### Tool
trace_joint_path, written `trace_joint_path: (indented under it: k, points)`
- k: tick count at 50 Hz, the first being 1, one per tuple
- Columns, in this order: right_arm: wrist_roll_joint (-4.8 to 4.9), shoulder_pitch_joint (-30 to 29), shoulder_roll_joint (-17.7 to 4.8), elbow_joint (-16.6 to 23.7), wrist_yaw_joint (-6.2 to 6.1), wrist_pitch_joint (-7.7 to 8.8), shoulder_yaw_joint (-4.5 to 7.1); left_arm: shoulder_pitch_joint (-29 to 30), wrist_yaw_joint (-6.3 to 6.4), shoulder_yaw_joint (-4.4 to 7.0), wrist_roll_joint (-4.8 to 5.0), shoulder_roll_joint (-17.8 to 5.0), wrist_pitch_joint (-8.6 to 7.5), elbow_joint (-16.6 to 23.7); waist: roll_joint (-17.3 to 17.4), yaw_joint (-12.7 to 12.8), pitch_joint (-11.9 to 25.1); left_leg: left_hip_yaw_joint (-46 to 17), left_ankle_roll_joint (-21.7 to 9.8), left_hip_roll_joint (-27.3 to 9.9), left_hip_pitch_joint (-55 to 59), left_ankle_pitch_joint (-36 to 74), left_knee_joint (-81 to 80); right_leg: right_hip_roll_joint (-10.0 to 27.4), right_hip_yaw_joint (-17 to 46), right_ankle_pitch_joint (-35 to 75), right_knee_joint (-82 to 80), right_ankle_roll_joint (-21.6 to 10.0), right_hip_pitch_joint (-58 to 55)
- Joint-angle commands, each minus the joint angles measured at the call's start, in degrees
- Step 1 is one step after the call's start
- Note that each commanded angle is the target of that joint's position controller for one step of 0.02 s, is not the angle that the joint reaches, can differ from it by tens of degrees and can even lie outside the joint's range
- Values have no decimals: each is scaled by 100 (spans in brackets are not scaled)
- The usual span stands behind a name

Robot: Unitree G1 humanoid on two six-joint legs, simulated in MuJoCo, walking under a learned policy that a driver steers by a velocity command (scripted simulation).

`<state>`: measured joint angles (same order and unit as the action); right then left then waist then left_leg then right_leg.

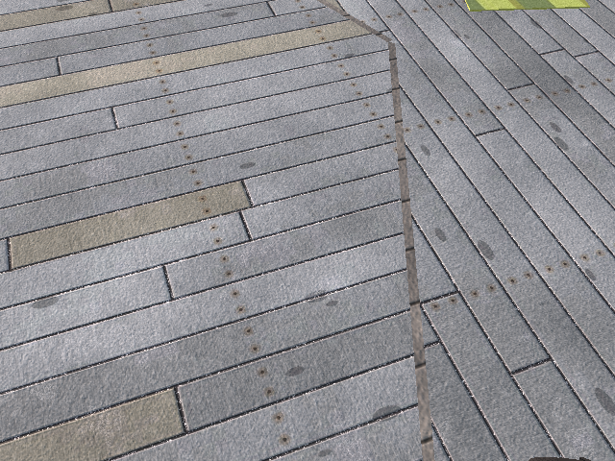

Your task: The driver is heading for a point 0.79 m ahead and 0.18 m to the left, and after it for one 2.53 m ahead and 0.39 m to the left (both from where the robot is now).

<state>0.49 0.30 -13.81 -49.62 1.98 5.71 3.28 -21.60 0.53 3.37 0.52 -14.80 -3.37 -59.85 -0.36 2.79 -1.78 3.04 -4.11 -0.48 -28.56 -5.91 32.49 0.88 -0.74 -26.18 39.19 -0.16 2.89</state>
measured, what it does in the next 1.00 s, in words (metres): walks ahead, turning left: right foot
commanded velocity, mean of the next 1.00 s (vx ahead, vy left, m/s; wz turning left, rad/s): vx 0.50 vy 0.00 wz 0.27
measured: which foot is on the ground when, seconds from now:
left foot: down 0.00-0.52, up 0.54-1.00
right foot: up 0.00-0.48, down 0.50-1.00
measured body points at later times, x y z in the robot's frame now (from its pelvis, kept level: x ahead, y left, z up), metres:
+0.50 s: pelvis +0.28 -0.02 +0.01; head +0.31 -0.02 +0.45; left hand +0.50 +0.22 -0.09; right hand +0.23 -0.29 -0.13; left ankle +0.11 +0.10 -0.72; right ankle +0.43 -0.13 -0.72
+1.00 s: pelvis +0.54 +0.02 +0.01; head +0.56 +0.05 +0.45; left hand +0.46 +0.29 -0.14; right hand +0.80 -0.15 -0.09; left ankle +0.65 +0.18 -0.70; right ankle +0.43 -0.14 -0.72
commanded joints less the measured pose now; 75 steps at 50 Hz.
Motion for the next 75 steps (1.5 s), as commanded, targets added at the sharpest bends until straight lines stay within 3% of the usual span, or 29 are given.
trace_joint_path:
  k: [1,2,4,7,9,15,21,23,25,26,27,28,29,31,33,41,47,49,51,52,53,54,55,56,57,59,65,70,75]
  points:
    - [42,2133,-1125,-344,-53,-25,291,-6,-78,51,165,-637,-347,474,1134,-936,1765,-3991,-1358,-2060,4820,-1349,-1526,-84,766,-555,3868,-214,4025]
    - [26,1634,-894,-211,-71,-9,225,469,-74,75,230,-756,-402,617,806,-821,1121,-3139,-1120,-1857,3971,-1112,-1623,233,598,-28,3750,-309,4139]
    - [-96,1008,-553,-127,-36,40,109,683,13,147,89,-676,-321,629,356,-423,439,-2095,-886,-1433,2433,-265,-2018,682,480,797,3003,-314,3533]
    - [-87,1106,-595,-250,-30,78,110,460,30,122,50,-329,-129,594,480,-176,278,-1531,-958,-1277,1755,229,-2410,827,445,1098,2434,-225,3086]
    - [-82,1301,-781,-330,-105,85,149,851,49,146,10,-378,-91,744,343,-215,107,-1313,-982,-1261,1797,512,-2558,849,405,1607,1861,-114,3472]
    - [-11,1865,-857,-528,-235,20,139,2025,-56,81,5,-215,-147,1101,339,-542,-118,-649,-699,-971,2071,707,-2671,579,122,3280,-130,-33,3445]
    - [68,2427,-933,-785,-281,-151,191,2849,-228,40,55,-329,-268,1487,356,-694,-359,-1025,-689,-1355,3064,979,-2080,353,212,2749,-1063,-112,3534]
    - [79,2302,-1030,-749,-302,-199,240,2536,-250,104,62,-525,-325,1449,504,-450,-162,-1175,-590,-1423,3132,1520,-1709,205,158,2396,-1220,-199,2876]
    - [56,2069,-900,-630,-290,-221,191,1095,-187,327,17,-963,-368,1059,488,265,765,-900,-325,-946,2576,2576,-184,94,35,2460,-1235,-485,653]
    - [-49,2037,-645,-430,-287,-215,88,8,-121,439,-86,-1407,-366,899,-115,612,1736,-594,-93,-472,1368,1013,1612,1205,1181,2470,-1004,-845,-1179]
    - [48,2837,87,-415,-258,-111,-93,-196,-148,476,-67,-1629,-305,774,-1763,196,2517,-473,224,368,-740,-2609,3440,2473,3648,1424,-1647,-1620,-2898]
    - [165,2505,-603,-472,-258,-45,68,-89,-137,309,-45,-1002,-293,866,-1165,376,2230,-1118,173,46,-1210,-2780,4114,2267,3789,740,-2005,-1407,-2534]
    - [252,2009,-857,-307,-263,-22,159,363,-104,226,-35,-742,-298,937,-910,321,1390,-1001,113,-202,-1529,-2276,4227,2118,2886,819,-2142,-1142,-1767]
    - [166,1698,-707,-248,-315,-80,204,1028,-110,151,-93,-506,-317,988,-378,-2,578,-863,115,-630,-1111,-1455,3859,1793,1805,1464,-2597,-1012,-234]
    - [177,1881,-430,-237,-289,-234,219,1261,-114,130,-147,-375,-341,944,-584,-283,343,-884,113,-832,-629,-1190,3587,1590,1094,1784,-2926,-978,461]
    - [80,867,-297,278,-132,-371,204,1020,67,274,-135,-781,-309,795,-252,-224,-110,-611,260,-808,-1024,586,1656,1408,-546,2707,-3303,-900,452]
    - [77,-98,-336,782,80,-383,138,531,96,372,27,-1036,-128,686,-213,44,-392,-93,38,-591,-1096,260,607,1681,-1042,3239,-2917,-745,-556]
    - [80,52,-510,870,120,-401,213,624,102,418,82,-1189,-52,731,-373,-164,-181,202,-159,-288,-592,-316,522,1721,-1205,4856,-2292,-628,-796]
    - [116,1188,-875,650,102,-412,434,836,108,436,143,-1302,46,804,-401,-868,468,537,-462,254,980,-421,187,1514,-1446,6287,-606,-417,-613]
    - [133,2184,-1315,366,7,-438,663,774,117,385,76,-1194,46,854,-106,-1291,999,152,-701,301,2667,-215,-20,1286,-1504,5406,918,-148,391]
    - [173,2346,-2032,298,-88,-450,800,388,71,147,-208,-377,-53,1140,1491,-780,1310,-2614,-1511,-1167,4459,-466,-314,418,-1338,599,3033,223,2841]
    - [81,2436,-1931,541,-42,-345,692,588,-4,71,-16,-405,-328,1347,1329,-783,2281,-5200,-2223,-1933,5255,-1679,-1491,-283,150,-979,4113,247,3972]
    - [-2,2246,-1489,557,-5,-255,555,1353,-51,169,241,-811,-494,1511,686,-994,1633,-4571,-1838,-1857,4941,-785,-1721,-10,484,-536,4234,97,4564]
    - [-6,1892,-1294,613,-17,-190,497,1452,-36,153,227,-781,-564,1525,465,-797,1121,-3650,-1622,-1647,4211,318,-1530,232,469,-67,3862,-6,4505]
    - [16,1387,-1069,734,-27,-175,430,1350,26,189,56,-813,-546,1385,88,-509,788,-2853,-1412,-1386,3299,1465,-1400,469,482,241,3412,28,4036]
    - [-83,936,-749,868,-89,-190,311,973,39,270,-27,-907,-333,1200,126,-157,727,-1945,-1222,-1229,2213,2890,-1443,716,428,465,2952,95,3094]
    - [-125,987,-764,549,-261,-159,225,1148,12,106,-50,-407,-61,1130,401,-142,653,-446,-797,-753,1716,3799,-1723,585,145,2204,878,199,2551]
    - [-195,1074,-906,290,-352,-238,211,1710,-115,110,25,-582,-55,1298,477,-446,481,-249,-624,-977,2356,3257,-1703,346,140,2819,-137,89,2584]
    - [-36,921,-977,316,-505,-517,256,1622,-304,171,-25,-699,-33,1511,521,-333,314,-380,-604,-1315,2949,3663,-670,114,-114,1489,-435,-181,2879]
